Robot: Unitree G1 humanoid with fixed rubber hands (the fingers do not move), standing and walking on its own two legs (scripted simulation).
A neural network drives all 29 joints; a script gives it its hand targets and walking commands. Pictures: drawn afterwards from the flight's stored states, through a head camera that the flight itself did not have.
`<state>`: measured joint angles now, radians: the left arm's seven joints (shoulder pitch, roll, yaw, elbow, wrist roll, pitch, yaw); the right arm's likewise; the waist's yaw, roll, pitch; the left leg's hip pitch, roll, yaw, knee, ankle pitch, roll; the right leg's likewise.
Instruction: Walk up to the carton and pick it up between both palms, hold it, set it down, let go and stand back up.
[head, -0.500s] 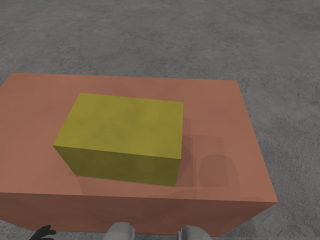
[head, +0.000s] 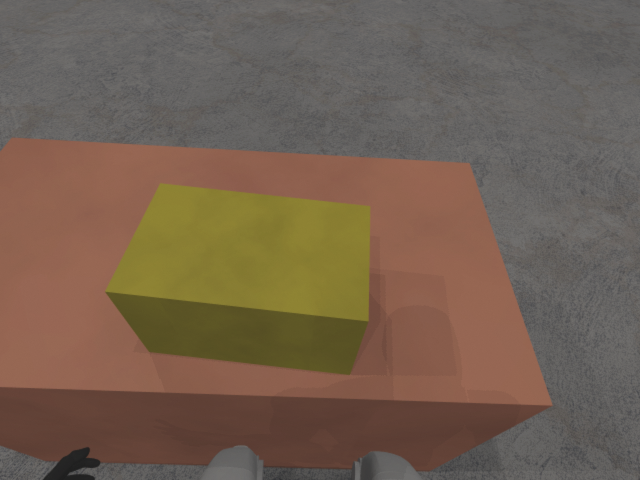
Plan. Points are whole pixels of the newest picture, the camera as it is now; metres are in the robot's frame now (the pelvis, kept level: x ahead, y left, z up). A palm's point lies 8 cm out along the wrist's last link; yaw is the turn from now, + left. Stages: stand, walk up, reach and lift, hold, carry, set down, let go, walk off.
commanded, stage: walk up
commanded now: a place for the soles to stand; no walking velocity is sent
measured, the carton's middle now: (256, 280) +0.37 +0.10 +0.00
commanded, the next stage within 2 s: none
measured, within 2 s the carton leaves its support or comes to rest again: neither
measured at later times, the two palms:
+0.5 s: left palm out of the picture +0.07 +0.33 -0.10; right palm out of the picture +0.07 -0.30 -0.08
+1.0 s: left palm out of the picture +0.03 +0.29 -0.09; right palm out of the picture +0.06 -0.35 -0.10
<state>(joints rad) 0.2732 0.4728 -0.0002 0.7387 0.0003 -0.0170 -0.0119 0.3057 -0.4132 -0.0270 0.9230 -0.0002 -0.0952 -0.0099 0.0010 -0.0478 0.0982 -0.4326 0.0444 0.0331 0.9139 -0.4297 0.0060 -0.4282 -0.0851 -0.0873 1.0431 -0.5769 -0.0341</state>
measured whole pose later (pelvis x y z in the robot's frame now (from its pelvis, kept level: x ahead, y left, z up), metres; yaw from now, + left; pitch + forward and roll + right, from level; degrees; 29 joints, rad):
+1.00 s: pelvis -0.01 -0.02 +0.00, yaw +2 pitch -3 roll +2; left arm 0.38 0.43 0.00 0.74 0.00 -0.06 -0.01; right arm 0.27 -0.42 -0.03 0.92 0.00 -0.06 -0.01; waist 0.00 -0.03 0.07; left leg -0.49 0.02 -0.01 1.19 -0.43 0.02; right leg -0.42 -0.10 -0.13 0.94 -0.47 -0.03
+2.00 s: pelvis +0.01 -0.01 +0.00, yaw +3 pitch -1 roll +0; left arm 0.25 0.46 0.00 0.74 0.00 -0.02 -0.02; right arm 0.28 -0.41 -0.03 0.90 0.00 -0.12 -0.02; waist 0.00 -0.05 0.09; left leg -0.45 0.03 0.03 0.90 -0.42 0.01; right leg -0.43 -0.13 -0.14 1.14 -0.50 -0.03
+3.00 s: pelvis +0.00 -0.06 +0.00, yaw +2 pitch -2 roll +3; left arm 0.30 0.42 0.00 0.74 0.00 -0.06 -0.02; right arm 0.26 -0.42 -0.03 0.95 0.00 -0.05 -0.02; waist 0.00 -0.03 0.09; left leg -0.48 0.04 0.01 1.21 -0.44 0.01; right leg -0.43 -0.13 -0.16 0.96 -0.50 -0.04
